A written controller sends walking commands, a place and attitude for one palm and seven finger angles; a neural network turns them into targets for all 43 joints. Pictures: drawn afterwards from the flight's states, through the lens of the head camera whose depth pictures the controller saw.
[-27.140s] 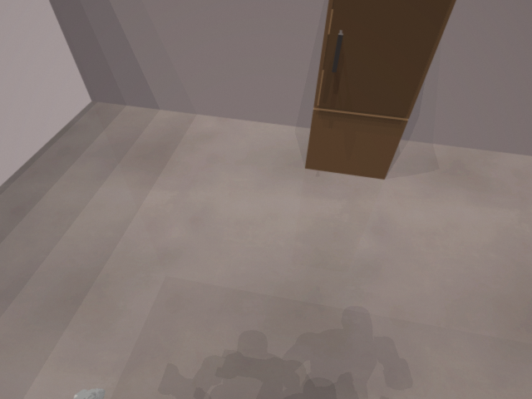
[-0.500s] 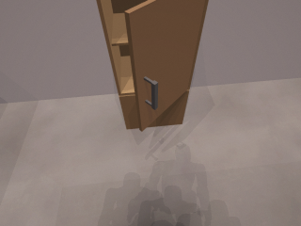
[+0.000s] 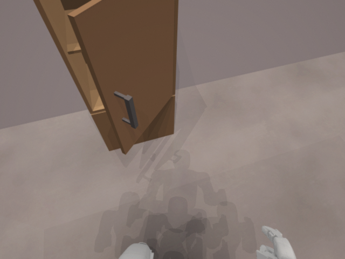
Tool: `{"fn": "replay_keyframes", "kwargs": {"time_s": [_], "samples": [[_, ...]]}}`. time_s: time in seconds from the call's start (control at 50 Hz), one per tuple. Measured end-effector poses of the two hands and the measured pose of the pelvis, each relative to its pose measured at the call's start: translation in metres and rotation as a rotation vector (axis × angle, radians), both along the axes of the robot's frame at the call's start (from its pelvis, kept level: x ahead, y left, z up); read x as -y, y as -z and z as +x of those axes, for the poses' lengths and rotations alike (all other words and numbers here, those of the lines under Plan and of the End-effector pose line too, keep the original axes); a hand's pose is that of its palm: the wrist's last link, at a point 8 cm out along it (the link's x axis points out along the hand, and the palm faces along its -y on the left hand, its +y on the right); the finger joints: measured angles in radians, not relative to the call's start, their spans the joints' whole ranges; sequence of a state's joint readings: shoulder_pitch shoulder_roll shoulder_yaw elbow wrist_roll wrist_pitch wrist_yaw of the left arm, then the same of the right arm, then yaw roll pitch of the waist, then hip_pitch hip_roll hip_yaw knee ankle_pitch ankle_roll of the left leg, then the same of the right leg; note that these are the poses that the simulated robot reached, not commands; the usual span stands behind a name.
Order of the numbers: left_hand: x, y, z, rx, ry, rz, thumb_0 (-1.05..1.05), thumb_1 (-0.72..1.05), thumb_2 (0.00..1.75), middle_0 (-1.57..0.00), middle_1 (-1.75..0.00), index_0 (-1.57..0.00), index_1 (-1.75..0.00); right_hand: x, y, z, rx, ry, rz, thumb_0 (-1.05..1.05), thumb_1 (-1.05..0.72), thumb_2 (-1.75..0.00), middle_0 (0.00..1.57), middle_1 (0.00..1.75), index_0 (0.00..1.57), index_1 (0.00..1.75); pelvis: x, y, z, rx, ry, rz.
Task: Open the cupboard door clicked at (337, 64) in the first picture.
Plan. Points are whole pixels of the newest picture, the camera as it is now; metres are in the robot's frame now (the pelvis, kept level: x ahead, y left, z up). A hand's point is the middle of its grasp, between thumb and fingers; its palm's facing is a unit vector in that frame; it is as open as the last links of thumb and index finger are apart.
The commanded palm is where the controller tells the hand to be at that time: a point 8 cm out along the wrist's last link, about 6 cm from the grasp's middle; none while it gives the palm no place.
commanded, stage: walk to a spot facing it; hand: left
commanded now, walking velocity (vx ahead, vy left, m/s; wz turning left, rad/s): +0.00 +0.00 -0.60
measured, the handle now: (126, 110) +0.53 +0.21 -0.07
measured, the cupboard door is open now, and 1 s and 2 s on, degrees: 42 42 42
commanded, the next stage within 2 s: none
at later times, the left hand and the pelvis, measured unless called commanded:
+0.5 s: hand (123, 215) +0.23 +0.17 -0.16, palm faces -0.33 -0.90 -0.30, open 7.4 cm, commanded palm none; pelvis +0.04 +0.00 -0.01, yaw -19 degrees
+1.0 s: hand (140, 195) +0.29 +0.13 -0.17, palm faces -0.55 -0.81 -0.19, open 7.4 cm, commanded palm none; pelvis +0.09 +0.01 +0.00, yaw -37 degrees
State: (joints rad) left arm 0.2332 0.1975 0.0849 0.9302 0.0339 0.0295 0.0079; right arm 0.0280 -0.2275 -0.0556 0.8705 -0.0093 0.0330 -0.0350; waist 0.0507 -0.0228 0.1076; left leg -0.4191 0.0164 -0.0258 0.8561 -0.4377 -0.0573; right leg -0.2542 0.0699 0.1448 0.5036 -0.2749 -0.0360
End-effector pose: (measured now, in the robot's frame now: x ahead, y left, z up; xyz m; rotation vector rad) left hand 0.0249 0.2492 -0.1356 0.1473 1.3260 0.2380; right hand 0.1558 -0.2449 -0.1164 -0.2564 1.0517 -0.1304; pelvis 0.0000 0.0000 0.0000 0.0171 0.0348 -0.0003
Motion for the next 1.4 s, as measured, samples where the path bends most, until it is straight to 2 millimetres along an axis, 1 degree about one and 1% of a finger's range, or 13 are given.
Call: {"fn": "replay_keyframes", "kwargs": {"time_s": [0.1, 0.24, 0.32, 0.42, 0.48, 0.54, 0.64, 0.82, 0.98, 1.1, 1.18, 1.24, 1.4], "samples": [[-0.027, 0.019, 0.026, 0.001, 0.045, -0.019, 0.0, 0.9, 0.9, -0.2, -0.3, -0.2, -0.3, -0.016, 0.001, -0.006, 0.034, 0.026, -0.031, 0.01, -0.91, -0.9, 0.2, 0.3, 0.2, 0.3, -0.022, 0.013, 0.011, -0.008, 0.05, -0.034], [-0.038, 0.009, 0.088, 0.037, 0.173, -0.019, 0.01, 0.91, 0.9, -0.2, -0.3, -0.2, -0.3, -0.024, 0.001, -0.073, -0.136, 0.114, -0.023, 0.01, -0.91, -0.9, 0.2, 0.3, 0.2, 0.3, -0.028, 0.001, 0.02, -0.006, 0.141, -0.044], [-0.025, 0.001, 0.129, 0.056, 0.279, -0.011, 0.01, 0.91, 0.9, -0.2, -0.3, -0.19, -0.3, -0.018, 0.008, -0.117, -0.216, 0.22, 0.002, 0.01, -0.91, -0.9, 0.2, 0.3, 0.2, 0.3, -0.025, -0.001, 0.027, -0.007, 0.2, -0.049], [0.011, -0.002, 0.185, 0.123, 0.421, 0.016, 0.01, 0.91, 0.9, -0.19, -0.3, -0.19, -0.3, -0.001, 0.028, -0.171, -0.299, 0.359, 0.039, 0.01, -0.91, -0.9, 0.2, 0.3, 0.2, 0.3, -0.008, 0.012, 0.035, 0.0, 0.272, -0.026], [0.031, -0.005, 0.205, 0.171, 0.476, 0.034, 0.0, 0.91, 0.9, -0.2, -0.3, -0.2, -0.3, 0.01, 0.037, -0.19, -0.343, 0.431, 0.045, 0.01, -0.91, -0.9, 0.2, 0.3, 0.2, 0.3, -0.003, 0.015, 0.037, 0.011, 0.312, -0.028], [0.045, -0.009, 0.212, 0.17, 0.507, 0.035, 0.0, 0.9, 0.9, -0.2, -0.3, -0.2, -0.3, 0.018, 0.031, -0.189, -0.325, 0.483, 0.04, 0.01, -0.91, -0.9, 0.2, 0.3, 0.2, 0.3, 0.0, 0.01, 0.041, 0.021, 0.355, -0.02], [0.058, -0.008, 0.217, 0.131, 0.559, 0.004, 0.0, 0.9, 0.9, -0.2, -0.3, -0.2, -0.3, 0.022, 0.019, -0.164, -0.216, 0.532, 0.036, 0.01, -0.91, -0.9, 0.2, 0.3, 0.2, 0.3, 0.0, 0.003, 0.051, 0.022, 0.418, -0.01], [0.055, 0.02, 0.249, 0.097, 0.6, -0.068, 0.01, 0.9, 0.9, -0.2, -0.3, -0.2, -0.3, -0.001, 0.011, -0.123, -0.085, 0.569, -0.01, 0.01, -0.91, -0.9, 0.2, 0.3, 0.2, 0.3, -0.02, 0.016, 0.082, 0.0, 0.515, -0.043], [0.068, 0.005, 0.283, 0.077, 0.692, -0.072, 0.01, 0.91, 0.9, -0.2, -0.3, -0.2, -0.3, -0.032, 0.001, -0.148, -0.166, 0.641, 0.04, 0.01, -0.91, -0.9, 0.2, 0.3, 0.2, 0.3, -0.016, -0.001, 0.094, -0.014, 0.622, -0.05], [0.11, -0.001, 0.303, 0.077, 0.819, -0.053, 0.01, 0.91, 0.9, -0.2, -0.3, -0.19, -0.3, -0.035, 0.014, -0.189, -0.205, 0.768, 0.092, 0.01, -0.91, -0.9, 0.2, 0.3, 0.2, 0.3, -0.001, 0.002, 0.096, -0.013, 0.709, -0.04], [0.146, 0.001, 0.316, 0.138, 0.885, -0.044, 0.01, 0.91, 0.9, -0.2, -0.3, -0.2, -0.3, -0.028, 0.037, -0.221, -0.251, 0.848, 0.13, 0.01, -0.91, -0.9, 0.2, 0.3, 0.2, 0.3, 0.019, 0.017, 0.098, -0.003, 0.754, -0.032], [0.158, -0.005, 0.315, 0.151, 0.887, -0.041, 0.0, 0.9, 0.9, -0.2, -0.3, -0.2, -0.3, -0.016, 0.035, -0.224, -0.28, 0.883, 0.137, 0.01, -0.91, -0.9, 0.2, 0.3, 0.2, 0.3, 0.03, 0.012, 0.105, 0.012, 0.78, -0.035], [0.167, -0.001, 0.315, -0.015, 0.926, -0.028, 0.0, 0.9, 0.9, -0.2, -0.3, -0.2, -0.3, 0.045, 0.008, -0.161, -0.1, 0.936, 0.072, 0.01, -0.91, -0.9, 0.2, 0.3, 0.2, 0.3, 0.064, 0.0, 0.145, 0.016, 0.88, -0.008]]}}
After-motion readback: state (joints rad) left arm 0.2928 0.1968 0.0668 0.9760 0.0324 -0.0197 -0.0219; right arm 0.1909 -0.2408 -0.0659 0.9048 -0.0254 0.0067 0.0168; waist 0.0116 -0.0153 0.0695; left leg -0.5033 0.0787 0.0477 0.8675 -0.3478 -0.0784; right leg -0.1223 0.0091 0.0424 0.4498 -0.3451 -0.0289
